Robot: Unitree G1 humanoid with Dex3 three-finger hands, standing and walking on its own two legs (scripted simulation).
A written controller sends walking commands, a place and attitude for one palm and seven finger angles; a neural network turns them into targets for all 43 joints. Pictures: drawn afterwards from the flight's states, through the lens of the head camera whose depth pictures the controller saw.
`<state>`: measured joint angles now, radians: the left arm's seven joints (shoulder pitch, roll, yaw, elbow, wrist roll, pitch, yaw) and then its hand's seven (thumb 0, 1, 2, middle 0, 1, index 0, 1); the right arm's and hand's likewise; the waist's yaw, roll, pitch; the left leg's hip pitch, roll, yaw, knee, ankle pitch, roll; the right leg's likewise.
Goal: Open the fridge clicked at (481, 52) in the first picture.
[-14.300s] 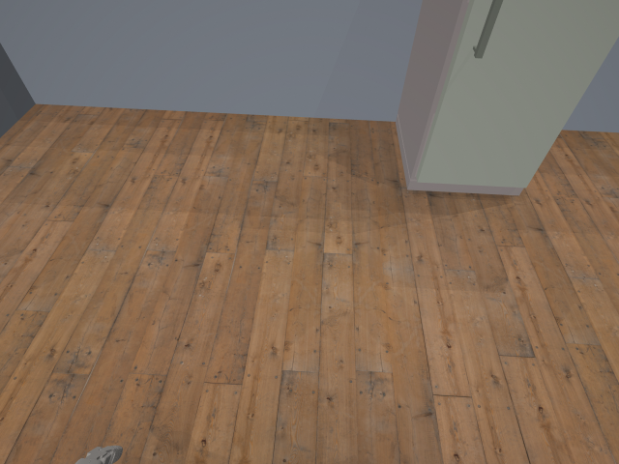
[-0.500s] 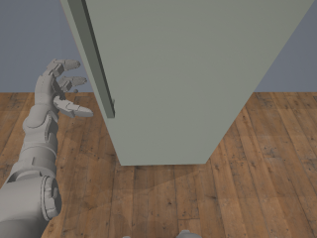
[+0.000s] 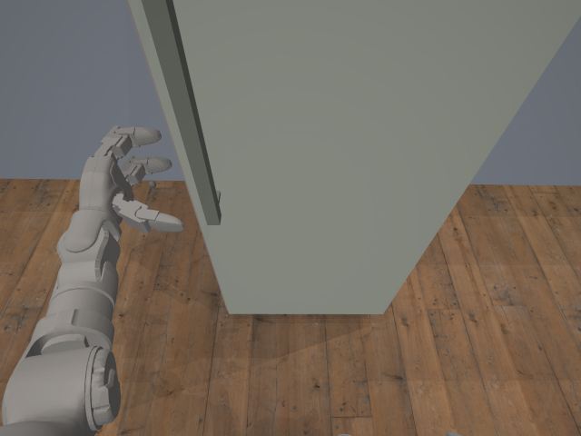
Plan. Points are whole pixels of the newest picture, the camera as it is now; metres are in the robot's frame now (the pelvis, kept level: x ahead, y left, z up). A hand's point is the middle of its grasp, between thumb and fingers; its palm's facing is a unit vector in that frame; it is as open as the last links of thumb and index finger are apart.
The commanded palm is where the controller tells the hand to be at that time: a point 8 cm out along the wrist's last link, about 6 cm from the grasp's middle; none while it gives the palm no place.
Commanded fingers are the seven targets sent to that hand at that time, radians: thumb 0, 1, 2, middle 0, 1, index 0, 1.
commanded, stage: move the hooked fingers beside the handle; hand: left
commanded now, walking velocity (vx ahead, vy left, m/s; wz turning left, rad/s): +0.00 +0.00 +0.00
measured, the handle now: (190, 105) +0.49 +0.14 +0.18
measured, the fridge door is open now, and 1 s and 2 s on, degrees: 0 0 0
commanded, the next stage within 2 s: feel for the door with the fingertips in 0.26 s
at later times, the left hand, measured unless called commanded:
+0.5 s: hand (165, 189) +0.43 +0.18 +0.09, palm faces +0.00 -1.00 +0.01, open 14.0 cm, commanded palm +0.40 +0.22 +0.09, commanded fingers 0.00 -0.50 0.30 -0.30 -1.20 -0.30 -1.20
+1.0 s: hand (182, 177) +0.45 +0.16 +0.10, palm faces +0.03 -1.00 +0.00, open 14.0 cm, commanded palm +0.41 +0.21 +0.09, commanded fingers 0.00 -0.50 0.30 -0.30 -1.20 -0.30 -1.20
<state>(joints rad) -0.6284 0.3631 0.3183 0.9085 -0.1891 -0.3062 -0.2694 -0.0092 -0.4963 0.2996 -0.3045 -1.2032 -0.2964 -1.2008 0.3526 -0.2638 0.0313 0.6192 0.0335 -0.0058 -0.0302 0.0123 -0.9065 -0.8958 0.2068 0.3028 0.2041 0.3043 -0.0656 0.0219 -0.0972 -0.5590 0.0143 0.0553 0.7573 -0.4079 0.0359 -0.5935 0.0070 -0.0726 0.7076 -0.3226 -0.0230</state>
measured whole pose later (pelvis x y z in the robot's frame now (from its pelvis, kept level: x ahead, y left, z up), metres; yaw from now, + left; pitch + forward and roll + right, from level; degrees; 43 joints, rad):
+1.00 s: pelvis -0.01 -0.01 +0.00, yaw +0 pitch +12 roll -1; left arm -0.75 0.34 0.29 1.03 -0.14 -0.35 -0.17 -0.01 -0.50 0.30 -0.31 -1.20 -0.30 -1.20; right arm 0.35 -0.26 0.03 0.64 0.02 -0.02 -0.03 0.01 -0.91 -0.90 0.21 0.30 0.20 0.30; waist -0.09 0.02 -0.07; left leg -0.60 0.02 0.05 0.78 -0.40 0.02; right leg -0.64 0.01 -0.08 0.75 -0.32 -0.04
